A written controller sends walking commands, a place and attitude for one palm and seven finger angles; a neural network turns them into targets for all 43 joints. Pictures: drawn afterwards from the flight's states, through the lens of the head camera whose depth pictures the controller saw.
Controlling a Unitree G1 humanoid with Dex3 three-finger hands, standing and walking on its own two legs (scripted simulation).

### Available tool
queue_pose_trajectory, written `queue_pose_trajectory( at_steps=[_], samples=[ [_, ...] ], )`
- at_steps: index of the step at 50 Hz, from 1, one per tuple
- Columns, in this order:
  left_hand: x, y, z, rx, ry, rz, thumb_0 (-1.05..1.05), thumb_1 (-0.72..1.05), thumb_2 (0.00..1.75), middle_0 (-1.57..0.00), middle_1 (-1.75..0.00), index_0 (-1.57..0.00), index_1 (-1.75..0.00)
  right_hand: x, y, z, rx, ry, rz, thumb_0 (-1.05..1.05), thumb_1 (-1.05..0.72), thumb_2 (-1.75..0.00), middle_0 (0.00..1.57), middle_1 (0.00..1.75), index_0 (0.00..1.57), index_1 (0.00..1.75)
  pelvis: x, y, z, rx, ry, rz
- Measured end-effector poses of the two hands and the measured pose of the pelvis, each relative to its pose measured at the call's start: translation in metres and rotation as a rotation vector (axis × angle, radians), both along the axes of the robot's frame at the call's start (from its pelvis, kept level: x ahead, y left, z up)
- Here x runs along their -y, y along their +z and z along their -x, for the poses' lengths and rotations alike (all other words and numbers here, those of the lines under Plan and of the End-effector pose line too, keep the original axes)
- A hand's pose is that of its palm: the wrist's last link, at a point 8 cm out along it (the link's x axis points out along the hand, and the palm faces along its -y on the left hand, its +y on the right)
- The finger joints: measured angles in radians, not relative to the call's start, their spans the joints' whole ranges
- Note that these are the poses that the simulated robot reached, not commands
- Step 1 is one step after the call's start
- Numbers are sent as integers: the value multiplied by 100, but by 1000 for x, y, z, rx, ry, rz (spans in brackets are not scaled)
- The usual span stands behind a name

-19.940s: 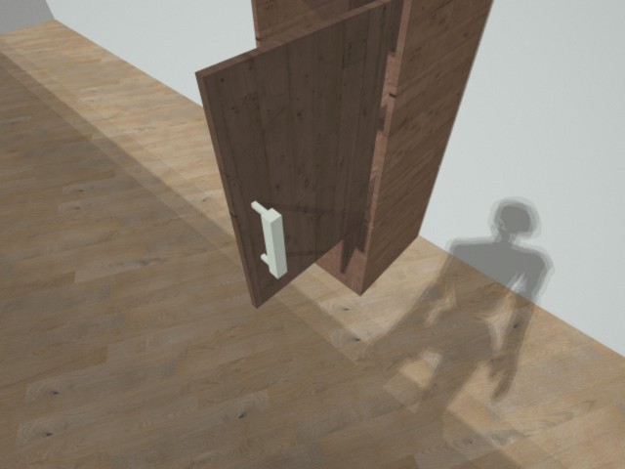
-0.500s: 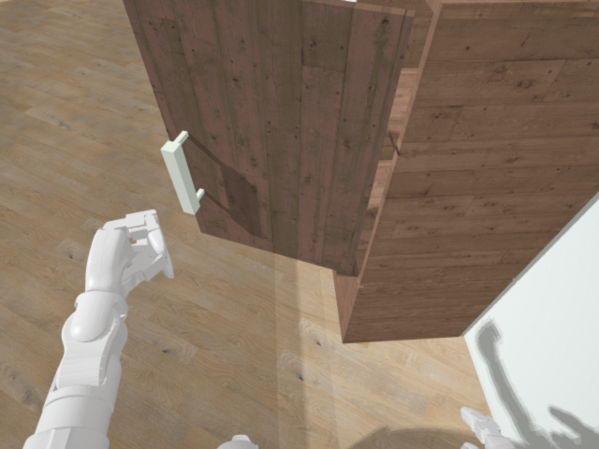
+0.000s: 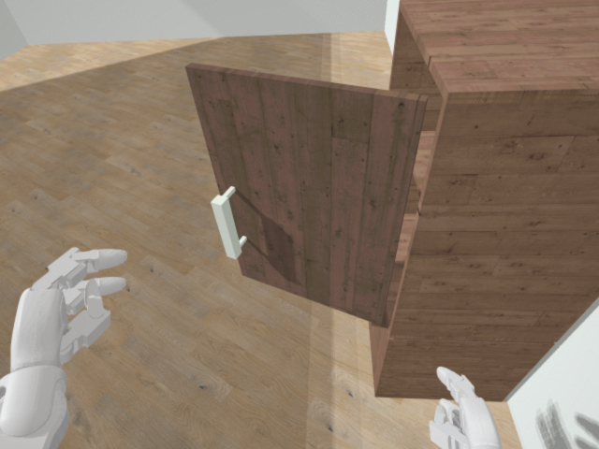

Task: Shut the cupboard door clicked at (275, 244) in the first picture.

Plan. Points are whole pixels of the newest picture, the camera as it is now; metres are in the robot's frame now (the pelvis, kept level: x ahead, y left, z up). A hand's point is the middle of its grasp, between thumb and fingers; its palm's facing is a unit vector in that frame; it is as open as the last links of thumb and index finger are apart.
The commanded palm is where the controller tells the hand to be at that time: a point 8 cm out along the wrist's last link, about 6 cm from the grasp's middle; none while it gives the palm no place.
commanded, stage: draw the hand back to the body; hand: left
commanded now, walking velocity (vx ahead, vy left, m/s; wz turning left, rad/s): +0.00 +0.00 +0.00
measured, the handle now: (232, 222) +0.60 +0.24 -0.10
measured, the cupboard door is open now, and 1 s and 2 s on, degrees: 68 68 68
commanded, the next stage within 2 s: step back with the hand held close in 0.52 s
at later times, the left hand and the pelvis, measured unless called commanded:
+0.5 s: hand (80, 329) +0.19 +0.25 +0.15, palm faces +0.44 -0.79 -0.42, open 7.3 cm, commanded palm +0.14 +0.29 +0.18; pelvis +0.00 -0.01 +0.00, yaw +0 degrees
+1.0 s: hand (48, 324) +0.19 +0.29 +0.15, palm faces +0.33 -0.79 -0.53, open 7.4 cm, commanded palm +0.13 +0.33 +0.18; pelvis -0.02 +0.03 +0.00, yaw -2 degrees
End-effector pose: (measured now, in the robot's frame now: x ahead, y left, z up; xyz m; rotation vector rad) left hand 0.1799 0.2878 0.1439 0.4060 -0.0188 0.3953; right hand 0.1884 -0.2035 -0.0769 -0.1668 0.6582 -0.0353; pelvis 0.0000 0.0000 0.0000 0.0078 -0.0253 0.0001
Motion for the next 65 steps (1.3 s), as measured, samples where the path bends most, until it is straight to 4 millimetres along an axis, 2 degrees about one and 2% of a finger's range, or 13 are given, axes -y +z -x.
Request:
queue_pose_trajectory(
  at_steps=[11, 21, 27, 34, 37, 42, 49, 56, 65],
  samples=[
    [-6, 45, 39, 80, 65, -153, 1, 90, 89, -34, -45, -34, -45, 19, -11, 11, -27, -22, 10, 2, -91, -90, 20, 30, 20, 30, 7, 0, -3, 16, 1, -2],
    [1, 27, 36, 54, 61, -86, 1, 89, 89, -23, -33, -23, -33, 32, -9, 15, -24, -46, 37, 2, -91, -90, 20, 30, 20, 30, 13, 1, 1, 23, 1, -4],
    [4, 30, 32, 73, 30, -92, 1, 89, 89, -22, -31, -22, -31, 33, -3, 14, 2, -61, 41, 2, -91, -90, 20, 30, 20, 30, 13, 1, 1, 27, -7, 0],
    [-3, 32, 30, 75, 30, -105, 1, 89, 89, -21, -31, -22, -31, 29, -2, 15, -5, -63, 35, 2, -91, -90, 20, 30, 20, 30, 10, 2, 1, 21, -8, 4],
    [-11, 36, 26, 86, 27, -140, 1, 89, 89, -21, -30, -21, -31, 28, -5, 17, -33, -69, 40, 1, -91, -90, 20, 30, 20, 30, 5, 1, 2, -8, -5, 17],
    [-19, 31, 21, 49, -17, -162, 1, 89, 89, -21, -30, -21, -31, 28, -8, 24, -87, -128, 60, 1, -91, -90, 20, 30, 20, 30, -9, 0, 5, -44, -15, 18],
    [-36, 30, 23, 24, -74, -184, 1, 89, 89, -21, -30, -22, -31, 19, -2, 42, -111, -184, 92, 2, -91, -90, 20, 30, 20, 30, -28, -1, 17, -56, -35, 15],
    [-53, 33, 45, 74, -83, -199, 1, 89, 89, -22, -30, -22, -31, 2, 5, 66, -91, -181, 102, 1, -91, -90, 20, 30, 20, 30, -42, -3, 41, -51, -37, 24],
    [-66, 26, 95, 137, -34, -206, 1, 89, 89, -21, -30, -22, -31, -14, -2, 104, -68, -133, 110, 1, -91, -90, 21, 30, 20, 30, -47, -12, 79, -35, -8, 46]
  ],
)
